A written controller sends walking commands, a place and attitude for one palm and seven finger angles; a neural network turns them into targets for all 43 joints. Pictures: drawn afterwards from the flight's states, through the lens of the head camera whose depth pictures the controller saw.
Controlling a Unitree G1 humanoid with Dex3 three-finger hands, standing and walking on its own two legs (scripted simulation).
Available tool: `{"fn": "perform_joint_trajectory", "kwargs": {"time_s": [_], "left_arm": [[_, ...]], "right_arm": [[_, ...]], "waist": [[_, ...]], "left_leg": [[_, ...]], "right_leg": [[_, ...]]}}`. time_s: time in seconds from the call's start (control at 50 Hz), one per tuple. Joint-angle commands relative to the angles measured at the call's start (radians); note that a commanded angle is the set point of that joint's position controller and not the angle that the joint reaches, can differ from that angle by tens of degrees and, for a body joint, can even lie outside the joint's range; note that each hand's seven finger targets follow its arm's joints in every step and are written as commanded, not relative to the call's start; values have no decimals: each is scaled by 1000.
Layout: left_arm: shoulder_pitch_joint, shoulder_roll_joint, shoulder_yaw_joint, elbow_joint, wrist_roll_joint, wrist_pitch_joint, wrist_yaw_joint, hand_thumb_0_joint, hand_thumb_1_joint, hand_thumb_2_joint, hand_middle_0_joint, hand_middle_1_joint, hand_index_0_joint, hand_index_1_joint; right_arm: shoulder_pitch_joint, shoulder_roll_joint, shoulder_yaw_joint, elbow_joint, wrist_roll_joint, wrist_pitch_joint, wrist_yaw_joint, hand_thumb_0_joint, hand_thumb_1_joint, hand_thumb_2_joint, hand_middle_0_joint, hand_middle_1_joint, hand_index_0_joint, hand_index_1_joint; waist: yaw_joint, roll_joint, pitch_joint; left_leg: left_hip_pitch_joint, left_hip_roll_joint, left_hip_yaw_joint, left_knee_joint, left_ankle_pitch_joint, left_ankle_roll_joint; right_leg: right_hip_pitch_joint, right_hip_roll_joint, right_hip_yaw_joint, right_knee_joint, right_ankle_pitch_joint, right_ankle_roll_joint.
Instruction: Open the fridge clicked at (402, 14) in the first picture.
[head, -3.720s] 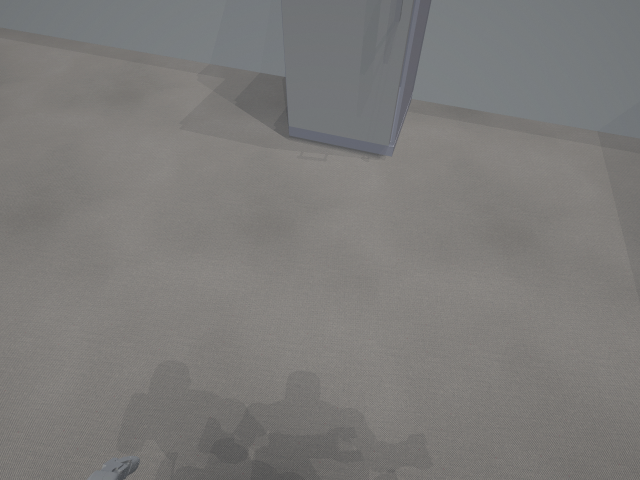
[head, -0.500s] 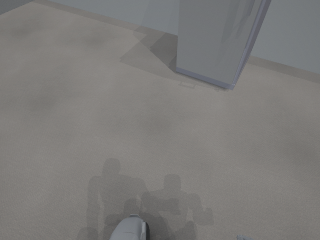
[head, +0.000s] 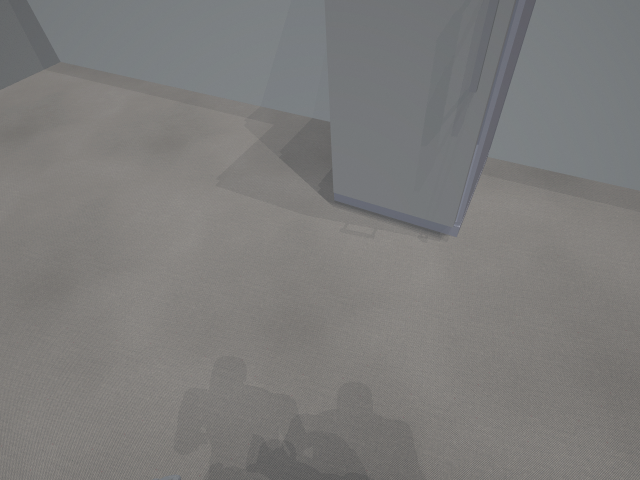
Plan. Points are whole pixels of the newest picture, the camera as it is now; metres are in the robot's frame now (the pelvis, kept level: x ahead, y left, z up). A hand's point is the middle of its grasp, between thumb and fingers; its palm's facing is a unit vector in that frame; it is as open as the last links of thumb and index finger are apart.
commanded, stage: walk to a spot facing it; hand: right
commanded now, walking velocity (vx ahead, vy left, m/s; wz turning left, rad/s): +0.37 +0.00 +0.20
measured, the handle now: (491, 19) +1.14 -0.40 +0.11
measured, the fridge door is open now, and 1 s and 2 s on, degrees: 0 0 0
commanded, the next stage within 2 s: turn to face it in 0.84 s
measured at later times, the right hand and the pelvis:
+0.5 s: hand (415, 353) +0.36 -0.14 -0.17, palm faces -0.18 +0.97 -0.18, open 7.4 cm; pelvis +0.23 +0.02 +0.00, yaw +8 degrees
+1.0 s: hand (423, 319) +0.44 -0.17 -0.18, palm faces -0.08 +0.99 -0.14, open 7.3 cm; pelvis +0.46 +0.01 +0.00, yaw +10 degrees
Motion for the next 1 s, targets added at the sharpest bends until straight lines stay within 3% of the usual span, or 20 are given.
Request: {"fn": "perform_joint_trajectory", "kwargs": {"time_s": [0.0, 0.06, 0.1, 0.24, 0.36, 0.4, 0.44, 0.46, 0.48, 0.5, 0.56, 0.62, 0.68, 0.82, 0.86, 0.88, 0.9, 0.92, 0.94, 0.98], "left_arm": [[305, 180, 32, 59, 7, 5, 31, 0, 900, 900, -200, -300, -200, -300], [183, 89, 6, 40, 0, -18, 36, 0, 900, 900, -200, -300, -200, -300], [190, 70, 11, 48, -3, -24, 39, 0, 900, 900, -200, -300, -200, -300], [297, 58, 9, 110, -6, -25, 43, 0, 900, 900, -200, -300, -200, -300], [373, 57, 7, 160, 6, -12, 42, 0, 900, 900, -200, -300, -200, -300], [355, 73, 9, 163, 4, -9, 45, 0, 900, 900, -200, -300, -200, -300], [310, 104, 13, 156, -7, -7, 42, 0, 900, 900, -200, -300, -200, -300], [310, 80, 11, 143, -18, -8, 29, 0, 900, 900, -200, -300, -200, -300], [328, 4, -2, 110, -31, -16, 30, 0, 900, 900, -200, -300, -200, -300], [260, 24, 0, 86, -34, -10, 31, 0, 900, 900, -200, -300, -200, -300], [163, -1, 10, 67, -8, 10, 27, 0, 900, 900, -200, -300, -200, -300], [241, -30, 1, 86, -1, 41, 19, 0, 900, 900, -200, -300, -200, -300], [186, -31, 2, 50, -3, 48, 6, 0, 900, 900, -200, -300, -200, -300], [-37, 27, -1, -33, -3, 24, -16, 0, 900, 900, -200, -300, -200, -300], [-13, 47, 3, -26, -3, 17, -11, 0, 900, 900, -200, -300, -200, -300], [74, 74, 8, 0, 1, 10, -4, 0, 900, 900, -200, -300, -200, -300], [208, 138, 22, 40, 9, 2, 7, 0, 900, 900, -200, -300, -200, -300], [319, 255, 45, 60, 21, 1, 18, 0, 900, 900, -200, -300, -200, -300], [350, 259, 38, 75, 8, 15, 23, 0, 900, 900, -200, -300, -200, -300], [225, 195, 20, 45, 0, 15, 35, 0, 900, 900, -200, -300, -200, -300]], "right_arm": [[-125, -49, -11, -123, 2, -34, -1, 0, -900, -900, 200, 300, 200, 300], [-49, -11, -11, -71, -6, -19, 11, 0, -900, -900, 200, 300, 200, 300], [-31, 7, -12, -66, -8, 1, 8, 0, -900, -900, 200, 300, 200, 300], [-183, 25, -5, -117, -8, 12, 17, 0, -900, -900, 200, 300, 200, 300], [-314, 31, 5, -146, -2, -5, 15, 0, -900, -900, 200, 300, 200, 300], [-256, 20, 1, -134, -3, -13, 13, 0, -900, -900, 200, 300, 200, 300], [-16, -26, -13, -59, -10, -32, 7, 0, -900, -900, 200, 300, 200, 300], [127, -102, -34, -16, -14, -42, -5, 0, -900, -900, 200, 300, 200, 300], [227, -210, -60, 8, -6, -46, -19, 0, -900, -900, 200, 300, 200, 300], [205, -243, -65, 4, 17, -41, -23, 0, -900, -900, 200, 300, 200, 300], [-38, -90, -25, -57, 13, -45, -33, 0, -900, -900, 200, 300, 200, 300], [-84, -48, -5, -63, 0, -60, -33, 0, -900, -900, 200, 300, 200, 300], [-84, -57, -6, -65, 3, -66, -28, 0, -900, -900, 200, 300, 200, 300], [-11, -107, -8, -36, 3, -59, -20, 0, -900, -900, 200, 300, 200, 300], [-2, -109, -10, -28, 3, -54, -23, 0, -900, -900, 200, 300, 200, 300], [-17, -113, -11, -31, 7, -51, -24, 0, -900, -900, 200, 300, 200, 300], [-3, -84, -8, -38, 13, -47, -22, 0, -900, -900, 200, 300, 200, 300], [37, -28, 2, -53, 25, -45, -14, 0, -900, -900, 200, 300, 200, 300], [-13, -43, 8, -78, 15, -50, -20, 0, -900, -900, 200, 300, 200, 300], [-88, -31, 6, -84, 13, -41, -22, 0, -900, -900, 200, 300, 200, 300]], "waist": [[127, -229, 40], [37, -140, 56], [26, -127, 48], [56, -139, 87], [91, -168, 111], [49, -170, 81], [-63, -146, -63], [-124, -37, -163], [-129, 181, -265], [-122, 146, -248], [-14, -32, 10], [59, 34, 16], [64, 61, 38], [5, 73, 84], [27, 35, 70], [73, -9, 33], [121, -126, -58], [142, -365, -161], [154, -373, -175], [109, -242, -45]], "left_leg": [[-558, 32, -87, 567, 12, 34], [-462, 75, -86, 530, 177, 10], [-453, 80, -79, 511, 222, -7], [-540, 88, -8, 256, 292, -25], [-446, 34, 57, 2, 250, 26], [-314, -12, 84, -48, 216, 59], [9, -68, 120, -161, 289, 90], [291, 52, -20, -160, 331, 134], [529, 352, -483, -235, 465, 266], [457, 421, -600, -355, 425, 320], [35, 321, -345, -438, 257, 214], [-115, 244, -161, -473, 305, 167], [-128, 206, -101, -492, 302, 163], [6, 216, -109, -446, 345, 139], [24, 209, -103, -376, 428, 126], [-1, 172, -61, -249, 502, 104], [-94, 105, -17, -28, 480, 62], [-291, -17, 75, 267, 120, 12], [-345, -38, 1, 452, -169, 13], [-413, 42, -50, 551, -87, -3]], "right_leg": [[360, -356, 533, -490, -325, -106], [252, -245, 246, -485, -67, -50], [246, -223, 161, -500, 4, -67], [393, -202, 30, -492, 253, -91], [466, -219, -26, -422, 454, -85], [458, -225, -58, -321, 671, -78], [409, -175, -106, -23, 798, -36], [179, -136, -117, 224, 597, -6], [-138, 26, -93, 574, -197, 40], [-223, 31, 50, 748, -325, 24], [-221, -83, 150, 688, -107, 19], [-114, -86, 106, 503, -79, 46], [-112, -79, 81, 326, -5, 62], [-67, -25, 21, 20, 41, 46], [28, -5, 2, -63, 36, 38], [171, 18, -14, -139, 72, 34], [394, -46, 72, -200, 125, 7], [586, -297, 368, -253, 275, -94], [549, -368, 470, -338, 324, -157], [369, -338, 416, -353, 390, -184]]}}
